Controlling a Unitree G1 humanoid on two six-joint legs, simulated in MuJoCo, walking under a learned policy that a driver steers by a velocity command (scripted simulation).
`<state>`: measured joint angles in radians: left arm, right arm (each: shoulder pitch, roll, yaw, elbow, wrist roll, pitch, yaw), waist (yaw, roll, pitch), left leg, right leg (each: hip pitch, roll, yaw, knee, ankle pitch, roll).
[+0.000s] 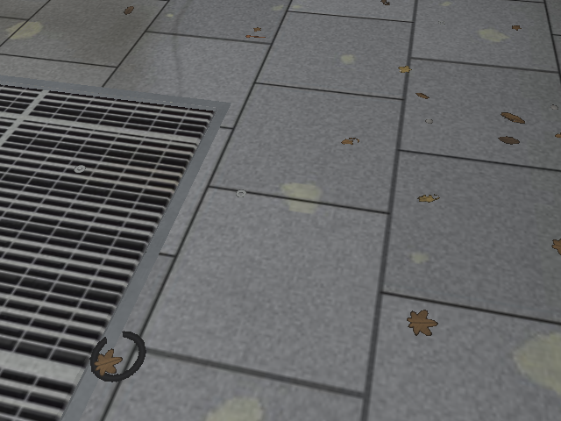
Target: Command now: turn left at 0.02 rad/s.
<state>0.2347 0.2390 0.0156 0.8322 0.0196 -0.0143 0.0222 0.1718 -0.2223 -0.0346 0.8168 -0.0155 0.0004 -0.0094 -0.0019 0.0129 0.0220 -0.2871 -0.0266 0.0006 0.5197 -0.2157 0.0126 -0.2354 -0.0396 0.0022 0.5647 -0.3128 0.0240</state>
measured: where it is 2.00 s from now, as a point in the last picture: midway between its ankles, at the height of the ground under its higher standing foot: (316, 303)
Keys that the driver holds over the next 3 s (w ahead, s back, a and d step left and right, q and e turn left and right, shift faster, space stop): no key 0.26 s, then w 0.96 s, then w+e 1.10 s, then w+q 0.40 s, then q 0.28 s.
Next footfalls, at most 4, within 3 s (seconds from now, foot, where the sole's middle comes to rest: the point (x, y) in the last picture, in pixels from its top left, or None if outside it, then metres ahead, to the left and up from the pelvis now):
0.96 right None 0.48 -0.12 -0.77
1.52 left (258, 324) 0.78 0.11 -0.77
2.04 right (373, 261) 0.98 -0.22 -0.77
2.56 left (356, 176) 1.33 -0.20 -0.77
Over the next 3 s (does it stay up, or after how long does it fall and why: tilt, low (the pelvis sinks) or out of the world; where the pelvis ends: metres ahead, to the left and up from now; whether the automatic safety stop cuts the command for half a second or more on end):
stays up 1.33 -0.30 0.00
